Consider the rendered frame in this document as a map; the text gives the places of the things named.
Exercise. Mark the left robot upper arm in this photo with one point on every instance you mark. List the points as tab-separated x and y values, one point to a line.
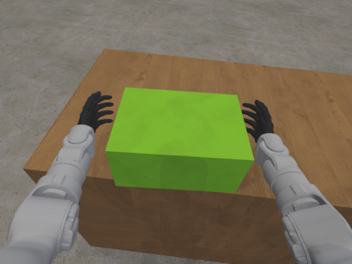
44	227

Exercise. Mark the carton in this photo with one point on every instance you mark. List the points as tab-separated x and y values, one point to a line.
179	140

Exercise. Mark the right robot forearm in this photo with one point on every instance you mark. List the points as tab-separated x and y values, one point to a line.
292	190

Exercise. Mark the left robot forearm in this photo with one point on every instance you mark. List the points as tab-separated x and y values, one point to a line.
68	171

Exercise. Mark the robot right hand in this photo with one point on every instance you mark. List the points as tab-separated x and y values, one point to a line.
262	117

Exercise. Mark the pedestal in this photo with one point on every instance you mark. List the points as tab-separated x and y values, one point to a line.
311	112

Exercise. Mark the robot left hand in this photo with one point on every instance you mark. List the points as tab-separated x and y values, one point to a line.
90	115

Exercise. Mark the right robot upper arm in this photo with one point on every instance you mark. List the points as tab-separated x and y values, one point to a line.
317	235

